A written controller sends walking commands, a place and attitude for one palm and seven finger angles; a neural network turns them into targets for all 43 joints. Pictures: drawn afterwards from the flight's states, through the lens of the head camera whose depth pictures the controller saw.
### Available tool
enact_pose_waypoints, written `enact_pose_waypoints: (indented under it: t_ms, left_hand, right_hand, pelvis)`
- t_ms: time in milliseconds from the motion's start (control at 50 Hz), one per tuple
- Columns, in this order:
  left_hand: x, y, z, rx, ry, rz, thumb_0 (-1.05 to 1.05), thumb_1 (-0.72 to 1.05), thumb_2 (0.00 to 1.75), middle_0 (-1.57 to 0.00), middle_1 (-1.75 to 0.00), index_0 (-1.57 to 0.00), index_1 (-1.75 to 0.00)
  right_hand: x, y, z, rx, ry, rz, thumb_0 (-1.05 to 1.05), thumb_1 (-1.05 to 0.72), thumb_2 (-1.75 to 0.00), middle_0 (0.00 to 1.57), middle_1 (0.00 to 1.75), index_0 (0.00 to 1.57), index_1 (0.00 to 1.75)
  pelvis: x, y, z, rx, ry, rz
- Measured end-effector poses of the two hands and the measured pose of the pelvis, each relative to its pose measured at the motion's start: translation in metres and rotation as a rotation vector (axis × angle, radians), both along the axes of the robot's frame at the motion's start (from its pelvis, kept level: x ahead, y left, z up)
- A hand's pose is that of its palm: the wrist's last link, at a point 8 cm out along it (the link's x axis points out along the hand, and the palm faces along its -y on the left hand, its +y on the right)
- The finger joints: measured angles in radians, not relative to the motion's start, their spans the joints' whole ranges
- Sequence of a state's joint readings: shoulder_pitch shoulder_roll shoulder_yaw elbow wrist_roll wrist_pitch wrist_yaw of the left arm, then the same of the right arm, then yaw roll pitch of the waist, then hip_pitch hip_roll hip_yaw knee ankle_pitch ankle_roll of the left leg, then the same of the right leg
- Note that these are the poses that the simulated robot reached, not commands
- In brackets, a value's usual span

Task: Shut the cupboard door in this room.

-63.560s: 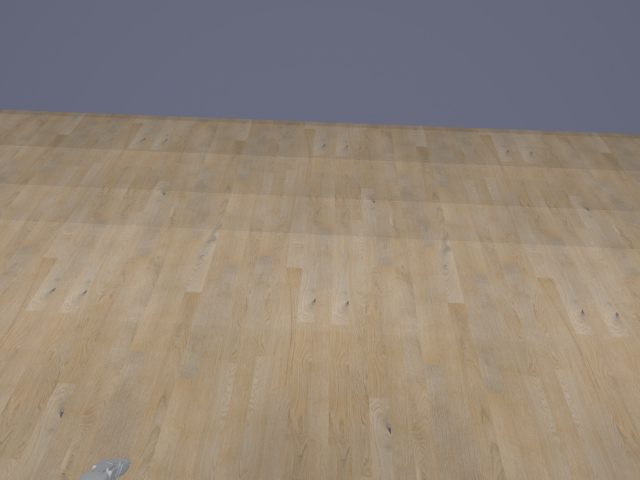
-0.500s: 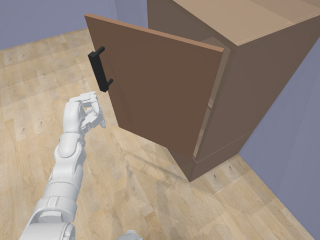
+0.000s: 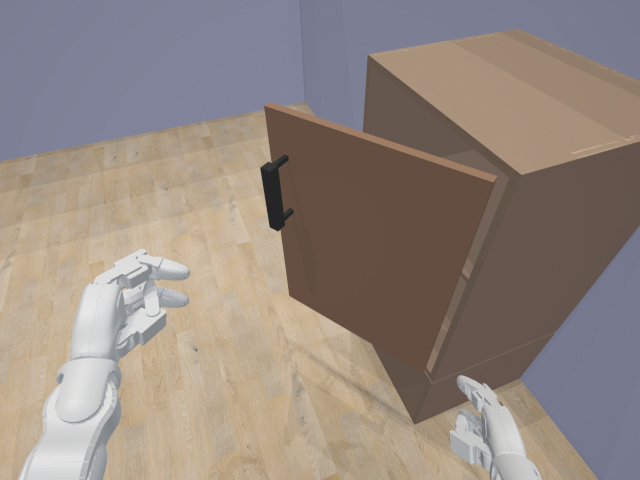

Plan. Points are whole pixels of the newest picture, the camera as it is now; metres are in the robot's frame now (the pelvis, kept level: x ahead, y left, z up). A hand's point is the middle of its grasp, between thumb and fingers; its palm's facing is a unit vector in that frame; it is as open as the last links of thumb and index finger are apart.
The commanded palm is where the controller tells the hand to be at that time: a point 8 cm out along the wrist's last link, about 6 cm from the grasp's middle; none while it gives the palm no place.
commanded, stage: draw the hand back to the body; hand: left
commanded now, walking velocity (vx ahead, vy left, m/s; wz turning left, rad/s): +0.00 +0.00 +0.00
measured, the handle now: (280, 193) +0.65 +0.16 -0.03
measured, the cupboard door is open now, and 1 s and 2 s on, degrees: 34 34 34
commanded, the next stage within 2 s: step back with the hand held close in 0.66 s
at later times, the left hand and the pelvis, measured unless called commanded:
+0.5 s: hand (64, 353) +0.19 +0.26 +0.15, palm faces +0.44 -0.79 -0.42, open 7.2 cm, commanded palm +0.14 +0.30 +0.17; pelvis +0.00 +0.00 +0.00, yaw +0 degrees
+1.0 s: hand (74, 347) +0.19 +0.26 +0.15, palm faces +0.38 -0.79 -0.48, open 7.4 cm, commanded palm +0.14 +0.29 +0.17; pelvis +0.00 -0.01 +0.00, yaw +0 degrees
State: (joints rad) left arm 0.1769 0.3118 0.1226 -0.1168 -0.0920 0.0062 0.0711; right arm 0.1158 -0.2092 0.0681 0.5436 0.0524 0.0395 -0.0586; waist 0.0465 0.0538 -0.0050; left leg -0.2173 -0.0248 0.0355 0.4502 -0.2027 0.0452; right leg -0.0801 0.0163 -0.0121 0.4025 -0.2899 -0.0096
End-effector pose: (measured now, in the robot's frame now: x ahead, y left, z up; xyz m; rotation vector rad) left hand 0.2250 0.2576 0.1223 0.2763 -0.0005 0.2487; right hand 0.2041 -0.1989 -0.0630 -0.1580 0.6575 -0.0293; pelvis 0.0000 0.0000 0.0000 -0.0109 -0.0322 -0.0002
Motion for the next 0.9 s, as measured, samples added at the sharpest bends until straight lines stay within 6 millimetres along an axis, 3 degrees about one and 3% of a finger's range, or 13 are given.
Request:
enact_pose_waypoints:
  t_ms: [140, 380, 580, 720, 900]
  left_hand:
    - [-0.033, 0.024, 0.022, 0.084, -0.015, 0.082, 0.02, 0.9, 0.9, -0.63, -0.77, -0.64, -0.76]
    - [-0.083, 0.047, 0.06, 0.245, -0.073, 0.195, 0.02, 0.89, 0.9, -0.32, -0.43, -0.32, -0.42]
    - [-0.078, 0.032, 0.044, 0.176, -0.065, 0.176, 0.02, 0.89, 0.9, -0.22, -0.32, -0.23, -0.32]
    - [-0.076, 0.025, 0.053, 0.201, -0.095, 0.149, 0.02, 0.89, 0.9, -0.21, -0.31, -0.22, -0.3]
    - [-0.076, 0.03, 0.057, 0.253, -0.1, 0.148, 0.02, 0.89, 0.9, -0.21, -0.3, -0.22, -0.3]
  right_hand:
    - [-0.017, 0.004, -0.015, 0.011, 0.063, 0.012, 0.01, -0.91, -0.9, 0.2, 0.3, 0.2, 0.3]
    - [-0.036, -0.024, -0.024, -0.022, 0.072, -0.043, 0.01, -0.91, -0.9, 0.2, 0.3, 0.2, 0.3]
    - [-0.03, -0.037, -0.013, -0.044, 0.018, -0.055, 0.01, -0.91, -0.9, 0.2, 0.3, 0.2, 0.3]
    - [-0.026, -0.038, -0.008, -0.032, -0.012, -0.055, 0.01, -0.91, -0.9, 0.2, 0.3, 0.2, 0.3]
    - [-0.03, -0.042, -0.017, -0.036, 0.047, -0.069, 0.01, -0.91, -0.9, 0.2, 0.3, 0.2, 0.3]
  pelvis:
    - [0.003, 0.003, 0.002, 0.002, -0.015, 0.0]
    - [0.003, 0.001, 0.003, 0.002, -0.024, 0.002]
    - [-0.001, -0.008, 0.003, 0.004, -0.031, 0.002]
    - [0.0, -0.013, 0.003, 0.004, -0.033, -0.004]
    - [0.001, -0.013, 0.002, -0.005, 0.008, 0.005]
